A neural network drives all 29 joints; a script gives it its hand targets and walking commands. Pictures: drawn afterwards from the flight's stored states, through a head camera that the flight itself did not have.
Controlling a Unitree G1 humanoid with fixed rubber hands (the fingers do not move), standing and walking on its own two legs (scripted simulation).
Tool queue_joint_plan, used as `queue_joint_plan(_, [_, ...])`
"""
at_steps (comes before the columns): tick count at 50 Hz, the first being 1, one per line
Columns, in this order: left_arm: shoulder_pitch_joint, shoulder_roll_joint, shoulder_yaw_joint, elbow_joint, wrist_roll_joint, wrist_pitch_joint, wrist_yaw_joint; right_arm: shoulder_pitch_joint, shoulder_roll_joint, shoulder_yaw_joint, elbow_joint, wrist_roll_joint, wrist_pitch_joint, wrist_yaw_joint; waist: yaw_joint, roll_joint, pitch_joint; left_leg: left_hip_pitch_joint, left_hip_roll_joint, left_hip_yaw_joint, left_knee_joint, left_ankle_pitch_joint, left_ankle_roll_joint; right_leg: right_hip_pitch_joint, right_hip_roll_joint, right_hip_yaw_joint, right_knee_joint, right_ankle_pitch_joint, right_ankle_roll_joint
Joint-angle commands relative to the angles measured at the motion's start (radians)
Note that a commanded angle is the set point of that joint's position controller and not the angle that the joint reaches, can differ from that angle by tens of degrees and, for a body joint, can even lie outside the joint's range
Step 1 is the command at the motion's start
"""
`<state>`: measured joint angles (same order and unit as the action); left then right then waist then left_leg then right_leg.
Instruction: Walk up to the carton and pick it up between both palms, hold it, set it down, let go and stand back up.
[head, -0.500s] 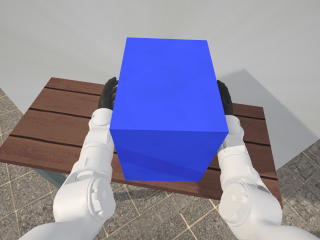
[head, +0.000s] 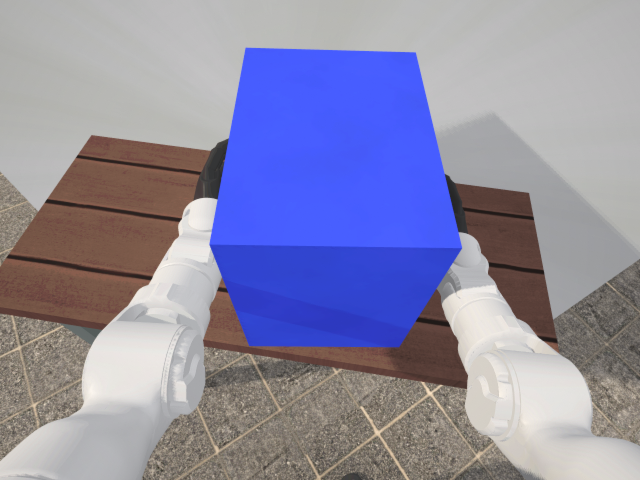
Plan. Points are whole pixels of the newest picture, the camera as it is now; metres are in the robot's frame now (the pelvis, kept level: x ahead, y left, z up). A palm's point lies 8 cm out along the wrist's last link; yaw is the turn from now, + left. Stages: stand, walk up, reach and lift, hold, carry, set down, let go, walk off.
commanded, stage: set down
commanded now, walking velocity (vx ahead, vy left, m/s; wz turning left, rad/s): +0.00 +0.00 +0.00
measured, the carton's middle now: (327, 207) +0.43 -0.04 +0.06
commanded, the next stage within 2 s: none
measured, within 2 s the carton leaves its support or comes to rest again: neither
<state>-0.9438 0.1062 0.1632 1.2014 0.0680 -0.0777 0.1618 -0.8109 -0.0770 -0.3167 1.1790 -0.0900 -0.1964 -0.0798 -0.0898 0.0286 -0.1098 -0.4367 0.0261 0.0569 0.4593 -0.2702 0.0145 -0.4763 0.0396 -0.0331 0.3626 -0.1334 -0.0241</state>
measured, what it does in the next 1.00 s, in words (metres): shifts its weight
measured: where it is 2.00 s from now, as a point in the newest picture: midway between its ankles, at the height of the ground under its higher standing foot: outside the picture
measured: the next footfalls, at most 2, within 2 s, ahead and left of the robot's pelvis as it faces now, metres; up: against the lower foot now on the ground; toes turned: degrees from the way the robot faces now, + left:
none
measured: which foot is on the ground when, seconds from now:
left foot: down 0.00-1.00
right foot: down 0.00-1.00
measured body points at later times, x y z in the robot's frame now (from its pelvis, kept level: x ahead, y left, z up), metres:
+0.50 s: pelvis -0.04 -0.02 -0.01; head +0.00 +0.00 +0.44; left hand +0.45 +0.12 +0.15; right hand +0.41 -0.25 +0.15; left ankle -0.04 +0.10 -0.74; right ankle +0.01 -0.10 -0.74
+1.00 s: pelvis -0.04 -0.04 -0.01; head +0.02 -0.01 +0.44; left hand +0.47 +0.17 +0.19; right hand +0.45 -0.22 +0.20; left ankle -0.04 +0.10 -0.74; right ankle +0.01 -0.11 -0.74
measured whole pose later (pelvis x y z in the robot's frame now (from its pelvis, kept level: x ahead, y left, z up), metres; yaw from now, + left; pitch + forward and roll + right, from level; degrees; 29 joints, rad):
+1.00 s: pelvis -0.04 -0.04 -0.01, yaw +4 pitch +17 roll +1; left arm -1.32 0.41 -0.08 1.35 -0.34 0.17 0.09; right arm -1.24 -0.23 -0.17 1.14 0.23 0.25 -0.17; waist -0.13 -0.03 -0.21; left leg -0.56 0.01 -0.03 0.46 -0.18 -0.03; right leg -0.61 0.03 -0.09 0.42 -0.10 -0.08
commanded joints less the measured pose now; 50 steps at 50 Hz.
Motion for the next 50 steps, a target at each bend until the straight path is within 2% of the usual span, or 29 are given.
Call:
queue_joint_plan(1, [-0.559, 0.128, -0.09, -0.045, -0.099, -0.118, 0.01, -0.561, -0.215, 0.101, -0.254, 0.133, -0.072, -0.018, 0.015, -0.04, -0.965, -0.059, -0.015, 0.005, 0.049, 0.519, -0.083, 0.544, -0.045, 0.047, 0.166, 0.835, 0.042])
queue_joint_plan(3, [-0.577, 0.173, -0.096, -0.009, -0.119, -0.137, 0.001, -0.56, -0.259, 0.128, -0.195, 0.179, -0.062, -0.011, 0.012, -0.039, -1.002, -0.034, -0.008, -0.002, 0.064, 0.549, -0.093, 0.513, -0.041, 0.037, 0.174, 0.817, 0.04])
queue_joint_plan(5, [-0.607, 0.194, -0.114, 0.0, -0.143, -0.144, -0.006, -0.575, -0.311, 0.152, -0.12, 0.224, -0.053, -0.002, 0.002, -0.007, -0.993, 0.068, 0.006, -0.012, 0.093, 0.599, -0.12, 0.404, -0.024, 0.012, 0.164, 0.739, 0.038])
queue_joint_plan(8, [-0.684, 0.169, -0.161, -0.055, -0.189, -0.127, -0.001, -0.607, -0.376, 0.163, -0.04, 0.267, -0.036, 0.01, -0.017, 0.07, -0.963, 0.287, 0.03, -0.034, 0.149, 0.708, -0.171, 0.161, 0.014, -0.034, 0.114, 0.551, 0.026])
queue_joint_plan(11, [-0.766, 0.144, -0.21, -0.138, -0.253, -0.082, 0.006, -0.661, -0.4, 0.168, -0.048, 0.305, 0.003, 0.018, -0.037, 0.107, -0.943, 0.35, 0.03, -0.05, 0.159, 0.701, -0.179, 0.066, 0.028, -0.047, 0.083, 0.457, 0.01])
queue_joint_plan(14, [-0.8, 0.156, -0.24, -0.119, -0.304, -0.025, -0.008, -0.719, -0.405, 0.194, -0.035, 0.346, 0.061, 0.034, -0.051, 0.087, -0.839, 0.292, 0.014, -0.062, 0.127, 0.552, -0.15, 0.077, 0.019, -0.043, 0.085, 0.435, 0.018])
queue_joint_plan(17, [-0.797, 0.19, -0.252, -0.018, -0.323, 0.015, -0.035, -0.755, -0.409, 0.218, 0.01, 0.358, 0.117, 0.048, -0.049, 0.033, -0.689, 0.151, -0.003, -0.072, 0.061, 0.306, -0.097, 0.114, -0.001, -0.024, 0.094, 0.362, 0.025])
queue_joint_plan(20, [-0.81, 0.243, -0.272, 0.062, -0.349, 0.042, -0.048, -0.794, -0.396, 0.228, -0.002, 0.355, 0.17, 0.044, -0.039, -0.02, -0.612, -0.019, -0.02, -0.073, -0.014, 0.068, -0.044, 0.162, -0.024, 0.002, 0.1, 0.248, 0.031])
queue_joint_plan(23, [-0.847, 0.293, -0.287, 0.096, -0.381, 0.063, -0.042, -0.84, -0.378, 0.231, -0.047, 0.35, 0.21, 0.039, -0.024, -0.043, -0.621, -0.109, -0.032, -0.07, -0.04, -0.012, -0.018, 0.207, -0.037, 0.022, 0.102, 0.144, 0.034])
queue_joint_plan(26, [-0.887, 0.335, -0.292, 0.104, -0.404, 0.082, -0.036, -0.879, -0.36, 0.23, -0.091, 0.347, 0.247, 0.031, -0.016, -0.057, -0.663, -0.166, -0.04, -0.07, -0.052, -0.031, -0.005, 0.273, -0.048, 0.04, 0.103, 0.104, 0.038])
queue_joint_plan(31, [-0.956, 0.387, -0.295, 0.045, -0.432, 0.101, -0.038, -0.916, -0.338, 0.203, -0.186, 0.318, 0.297, -0.006, -0.027, -0.066, -0.811, -0.274, -0.057, -0.066, -0.072, -0.022, -0.001, 0.441, -0.076, 0.086, 0.118, 0.163, 0.053])
queue_joint_plan(37, [-0.997, 0.413, -0.27, -0.071, -0.414, 0.144, -0.053, -0.917, -0.34, 0.141, -0.282, 0.272, 0.341, -0.066, -0.07, -0.007, -0.96, -0.239, -0.071, -0.053, -0.069, 0.059, -0.041, 0.563, -0.072, 0.086, 0.143, 0.416, 0.059])
queue_joint_plan(38, [-0.925, 0.435, -0.194, 0.068, -0.374, 0.17, -0.064, -0.939, -0.3, 0.18, -0.232, 0.305, 0.371, -0.064, -0.004, -0.038, -0.82, -0.263, -0.069, -0.058, -0.064, 0.066, -0.014, 0.562, -0.073, 0.093, 0.136, 0.337, 0.056])
queue_joint_plan(39, [-0.939, 0.459, -0.176, 0.034, -0.369, 0.187, -0.072, -0.96, -0.326, 0.179, -0.261, 0.322, 0.384, -0.07, 0.002, -0.06, -0.815, -0.254, -0.072, -0.048, -0.071, 0.087, -0.01, 0.611, -0.077, 0.1, 0.12, 0.346, 0.06])
queue_joint_plan(40, [-0.962, 0.472, -0.172, 0.018, -0.37, 0.199, -0.075, -0.981, -0.334, 0.181, -0.275, 0.332, 0.393, -0.079, 0.002, -0.059, -0.817, -0.245, -0.071, -0.045, -0.074, 0.101, -0.01, 0.626, -0.078, 0.105, 0.118, 0.36, 0.066])
queue_joint_plan(42, [-0.982, 0.448, -0.195, -0.022, -0.375, 0.215, -0.076, -0.974, -0.335, 0.166, -0.255, 0.334, 0.397, -0.092, -0.02, -0.01, -0.794, -0.187, -0.061, -0.059, -0.078, 0.142, -0.025, 0.579, -0.065, 0.09, 0.109, 0.376, 0.058])
queue_joint_plan(43, [-1.037, 0.438, -0.218, -0.033, -0.393, 0.215, -0.075, -1.007, -0.338, 0.15, -0.246, 0.328, 0.4, -0.092, -0.036, 0.018, -0.786, -0.161, -0.059, -0.063, -0.076, 0.134, -0.034, 0.523, -0.059, 0.074, 0.102, 0.337, 0.047])
queue_joint_plan(47, [-1.02, 0.407, -0.243, -0.042, -0.421, 0.204, -0.083, -0.978, -0.342, 0.121, -0.24, 0.302, 0.405, -0.091, -0.074, 0.05, -0.828, -0.041, -0.043, -0.071, -0.051, 0.19, -0.056, 0.429, -0.05, 0.04, 0.086, 0.355, 0.031])
queue_joint_plan(49, [-0.936, 0.387, -0.231, -0.075, -0.394, 0.227, -0.095, -0.909, -0.348, 0.135, -0.217, 0.314, 0.409, -0.09, -0.073, 0.079, -0.847, 0.052, -0.038, -0.074, -0.035, 0.318, -0.071, 0.444, -0.038, 0.027, 0.086, 0.482, 0.032])
queue_joint_plan(50, [-0.962, 0.396, -0.222, -0.118, -0.38, 0.247, -0.101, -0.927, -0.371, 0.123, -0.223, 0.319, 0.413, -0.094, -0.084, 0.102, -0.869, 0.094, -0.039, -0.07, -0.028, 0.369, -0.085, 0.448, -0.033, 0.019, 0.079, 0.531, 0.033])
